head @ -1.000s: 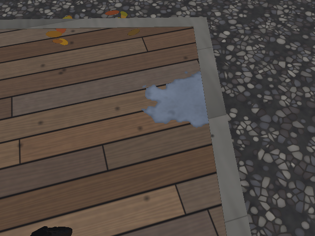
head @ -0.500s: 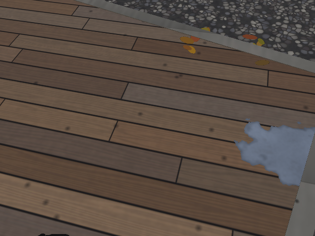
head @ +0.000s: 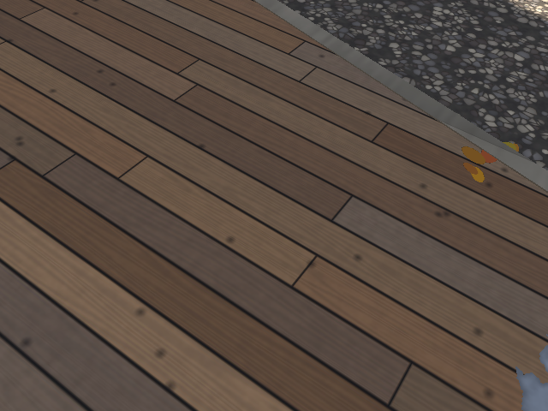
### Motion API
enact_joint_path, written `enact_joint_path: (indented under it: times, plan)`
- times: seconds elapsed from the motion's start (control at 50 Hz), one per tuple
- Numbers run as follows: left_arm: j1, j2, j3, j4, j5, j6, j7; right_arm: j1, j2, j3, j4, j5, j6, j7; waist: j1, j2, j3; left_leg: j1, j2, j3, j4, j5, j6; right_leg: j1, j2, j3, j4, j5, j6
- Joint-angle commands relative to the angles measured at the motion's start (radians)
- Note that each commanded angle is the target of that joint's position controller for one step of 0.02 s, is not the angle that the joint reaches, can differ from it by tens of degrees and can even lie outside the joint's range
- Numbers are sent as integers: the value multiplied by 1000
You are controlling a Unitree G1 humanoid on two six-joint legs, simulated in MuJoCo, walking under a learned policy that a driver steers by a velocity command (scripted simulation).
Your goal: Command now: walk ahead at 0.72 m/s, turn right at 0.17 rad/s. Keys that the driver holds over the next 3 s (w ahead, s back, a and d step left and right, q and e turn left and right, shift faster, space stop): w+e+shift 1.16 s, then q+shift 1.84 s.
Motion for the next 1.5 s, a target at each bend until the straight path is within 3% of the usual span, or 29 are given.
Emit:
enact_joint_path:
  times: [0.02,0.16,0.2,0.28,0.3,0.32,0.34,0.36,0.4,0.46,0.54,0.66,0.7,0.72,0.74,0.76,0.8,0.82,0.9,1.06,1.12,1.16,1.18,1.2,1.22,1.24,1.28,1.36,1.5]
  plan:
    - [-136,52,0,-87,-17,-9,-2,4,-168,-46,-40,-16,-38,-8,-48,145,128,25,227,-78,-230,-21,99,-209,21,66,-53,133,12]
    - [-221,10,-34,-121,-19,-33,-56,19,-157,-35,28,-5,-48,-10,-77,99,217,85,228,151,-275,263,28,-110,47,-51,-325,232,-59]
    - [-248,3,-42,-149,-20,-39,-68,22,-185,-38,43,-9,-33,-22,-66,128,195,150,236,192,-194,709,7,-35,95,-127,-384,163,-103]
    - [179,159,21,-100,-29,-9,-42,-30,-269,-57,32,-25,14,-54,187,230,-112,159,254,204,467,1578,-8,485,228,-175,-310,-91,-216]
    - [369,212,49,-66,-30,9,-19,-59,-250,-49,15,-25,-5,-50,279,125,-192,-148,199,183,776,1248,-23,861,180,-19,-342,-154,-253]
    - [357,292,67,-66,-30,14,-3,29,-51,7,-45,-13,-52,-24,149,-315,-271,-699,-61,65,1336,-119,-126,1255,-127,597,-470,-511,-510]
    - [343,193,40,-87,-8,2,7,-70,-129,12,-80,31,-113,-3,195,-137,-413,-793,-74,-183,1373,-123,-59,1263,-181,949,-702,-807,-508]
    - [350,147,28,-89,18,-9,15,-216,-166,2,-132,65,-135,4,204,-53,-240,-831,-26,-193,1305,-92,-26,1131,-161,868,-751,-725,-422]
    - [229,98,12,-101,21,-30,11,-230,-124,13,-139,22,-140,0,68,146,-52,-724,52,-181,1063,-44,-2,763,-87,675,-773,-507,-379]
    - [90,74,0,-145,17,-20,30,-146,-134,4,-107,-4,-94,3,-37,62,85,-617,93,-156,900,-28,-50,445,20,512,-838,-399,-391]
    - [72,100,5,-133,-9,-19,59,-335,-80,26,-179,-27,-85,2,13,14,161,-391,48,-46,470,270,-129,124,135,320,-841,-249,-323]
    - [178,101,19,-80,-29,0,70,-392,-159,-24,-198,49,-92,-4,62,-69,55,-257,10,-133,186,342,-145,438,70,461,-659,-283,-213]
    - [148,84,9,-87,3,11,53,-120,-221,-72,-147,61,-95,-10,-103,-75,-109,2,24,-101,234,197,-95,485,96,413,-329,4,-144]
    - [142,-11,-25,-119,40,10,42,112,-266,-85,-118,48,-84,-22,-188,17,-301,327,188,-270,298,-66,-46,323,131,333,33,-67,-113]
    - [328,-129,-64,-175,-32,-6,32,127,-363,-95,-78,-3,-78,1,-39,570,-435,576,442,-941,12,-552,133,-25,222,229,403,-534,-78]
    - [267,-28,-60,-152,-60,2,45,51,-268,-85,-112,3,-71,5,-71,476,-314,476,436,-1002,-58,-702,109,-143,111,183,507,-415,-75]
    - [50,72,-33,-168,-9,12,46,-4,-180,-66,-95,0,-54,-7,-113,116,-86,239,340,-595,-18,-291,49,-138,38,120,463,-296,-78]
    - [-4,62,-30,-194,5,10,39,-21,-170,-63,-74,-10,-51,-8,-96,96,-16,141,308,-483,-20,-147,54,-121,7,121,407,-265,-80]
    - [-13,-6,-36,-222,-27,51,18,-71,-83,-41,-8,13,-60,-3,-18,152,78,-1,272,-220,-86,46,52,-117,-66,108,345,-249,-90]
    - [-220,-9,-51,-269,-7,29,-31,-58,-194,-62,56,-1,-60,-16,-38,27,221,-7,228,171,-205,383,11,-78,-33,-47,-96,98,-103]
    - [-220,48,-24,-273,-16,15,-43,-17,-276,-77,76,-4,-38,-24,13,107,133,99,226,237,-53,1148,-21,154,114,-198,-211,49,-156]
    - [60,133,25,-213,-30,33,-34,-71,-325,-91,52,3,-15,-30,184,199,-30,83,259,233,312,1509,-7,469,177,-204,-182,-77,-203]
    - [319,180,58,-137,-13,45,-19,-119,-301,-83,30,19,-21,-28,304,132,-125,-118,229,204,618,1357,-14,838,158,-95,-327,35,-260]
    - [339,181,45,-88,-6,54,7,-73,-143,-39,33,8,-40,-18,223,-144,-95,-415,58,160,1027,7,-46,1059,20,146,-366,148,-289]
    - [223,229,31,-167,41,25,10,111,-82,2,-15,32,-76,-2,51,-323,-372,-655,-53,-49,1342,-338,-53,1278,-249,738,-513,91,-515]
    - [236,137,24,-160,45,17,6,3,-199,-21,14,61,-94,-1,151,-68,-390,-651,0,-146,1294,-204,-33,1153,-266,755,-667,-8,-453]
    - [88,118,8,-141,34,-17,-1,-111,-175,-20,2,73,-78,-23,54,146,-72,-597,81,-108,1141,-109,-38,741,-227,498,-701,175,-367]
    - [3,31,-16,-89,45,-55,5,-17,-129,-31,76,49,7,-18,-32,37,9,-388,135,-117,912,-24,-74,418,-130,111,-762,463,-267]
    - [-38,52,-17,-62,43,-16,84,-203,-67,-20,9,25,3,28,38,-7,0,-472,81,28,429,469,-111,575,-35,-185,-743,493,-158]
